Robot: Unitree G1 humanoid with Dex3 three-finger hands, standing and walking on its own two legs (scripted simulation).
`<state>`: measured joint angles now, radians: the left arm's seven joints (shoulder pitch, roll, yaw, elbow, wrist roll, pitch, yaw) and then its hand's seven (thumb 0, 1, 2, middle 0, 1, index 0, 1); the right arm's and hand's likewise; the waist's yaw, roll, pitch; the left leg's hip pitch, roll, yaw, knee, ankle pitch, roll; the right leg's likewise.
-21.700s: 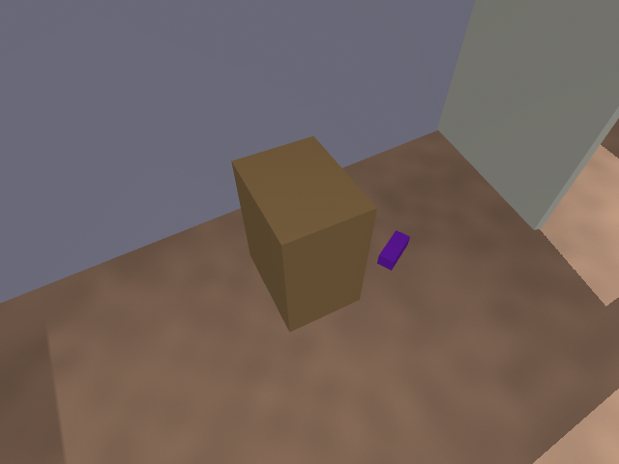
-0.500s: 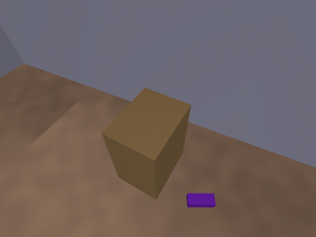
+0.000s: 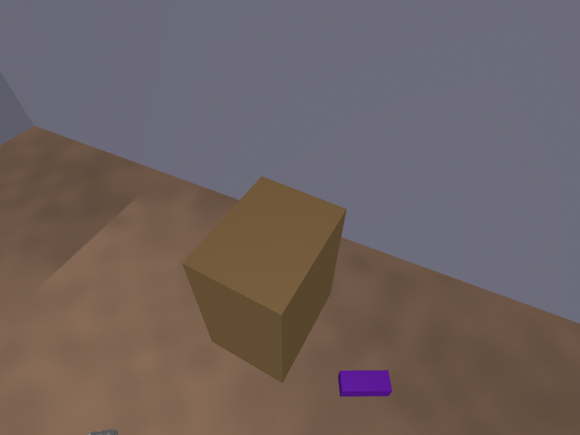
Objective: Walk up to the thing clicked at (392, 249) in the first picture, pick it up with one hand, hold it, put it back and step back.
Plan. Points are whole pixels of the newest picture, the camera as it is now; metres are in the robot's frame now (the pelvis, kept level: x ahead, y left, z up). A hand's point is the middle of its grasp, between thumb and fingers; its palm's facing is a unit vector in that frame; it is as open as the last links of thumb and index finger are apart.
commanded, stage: walk up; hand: right
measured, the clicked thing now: (364, 383) +0.41 -0.24 -0.75
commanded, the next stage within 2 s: stand in 0.84 s
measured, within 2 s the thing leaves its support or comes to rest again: neither
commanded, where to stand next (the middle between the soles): +0.02 -0.01 m, yaw -1 degrees
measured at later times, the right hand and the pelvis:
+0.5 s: hand out of the picture +0.09 -0.24 -0.15, palm faces -0.03 +0.94 -0.33, open 7.4 cm; pelvis +0.01 +0.00 +0.00, yaw +0 degrees
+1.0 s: hand out of the picture +0.09 -0.25 -0.15, palm faces -0.03 +0.94 -0.34, open 7.4 cm; pelvis +0.00 +0.01 +0.00, yaw +0 degrees
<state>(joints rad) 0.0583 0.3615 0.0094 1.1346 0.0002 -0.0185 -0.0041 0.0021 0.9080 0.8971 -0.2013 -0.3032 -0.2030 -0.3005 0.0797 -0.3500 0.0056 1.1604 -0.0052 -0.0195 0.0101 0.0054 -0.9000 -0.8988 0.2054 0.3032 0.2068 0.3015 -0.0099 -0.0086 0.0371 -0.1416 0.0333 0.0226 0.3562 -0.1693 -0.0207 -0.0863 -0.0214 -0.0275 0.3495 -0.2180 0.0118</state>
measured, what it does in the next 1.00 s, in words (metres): stands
